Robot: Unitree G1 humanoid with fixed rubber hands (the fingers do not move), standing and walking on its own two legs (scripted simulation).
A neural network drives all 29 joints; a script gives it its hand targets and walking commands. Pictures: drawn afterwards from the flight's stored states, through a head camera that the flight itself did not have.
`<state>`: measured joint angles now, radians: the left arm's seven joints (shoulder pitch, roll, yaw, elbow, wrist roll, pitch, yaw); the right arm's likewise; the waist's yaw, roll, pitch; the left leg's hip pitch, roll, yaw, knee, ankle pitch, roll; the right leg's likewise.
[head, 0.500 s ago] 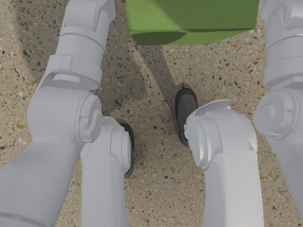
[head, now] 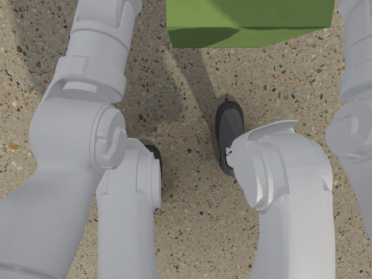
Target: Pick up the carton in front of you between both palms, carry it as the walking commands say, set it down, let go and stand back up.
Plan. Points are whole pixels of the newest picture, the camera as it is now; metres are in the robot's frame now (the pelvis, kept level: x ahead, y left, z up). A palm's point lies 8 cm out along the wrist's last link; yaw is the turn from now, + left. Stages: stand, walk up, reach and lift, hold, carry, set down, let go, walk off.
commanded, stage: set down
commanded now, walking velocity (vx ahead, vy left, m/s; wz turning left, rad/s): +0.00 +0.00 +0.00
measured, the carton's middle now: out of the picture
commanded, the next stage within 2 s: let go in 1.54 s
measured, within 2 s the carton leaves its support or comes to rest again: neither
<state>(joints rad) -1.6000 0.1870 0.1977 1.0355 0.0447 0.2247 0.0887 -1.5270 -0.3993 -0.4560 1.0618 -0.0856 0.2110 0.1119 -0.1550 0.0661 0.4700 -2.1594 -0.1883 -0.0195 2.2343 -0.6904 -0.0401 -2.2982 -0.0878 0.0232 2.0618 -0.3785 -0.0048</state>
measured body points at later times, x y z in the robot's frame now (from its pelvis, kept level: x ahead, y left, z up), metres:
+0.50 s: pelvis +0.00 -0.01 +0.00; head +0.40 -0.05 +0.21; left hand +0.61 +0.04 -0.19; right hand +0.52 -0.34 -0.20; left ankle +0.09 +0.11 -0.34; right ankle +0.16 -0.14 -0.34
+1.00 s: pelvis +0.01 -0.01 +0.09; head +0.36 -0.08 +0.36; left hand +0.63 +0.02 -0.02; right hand +0.53 -0.35 -0.03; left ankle +0.09 +0.11 -0.34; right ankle +0.16 -0.14 -0.34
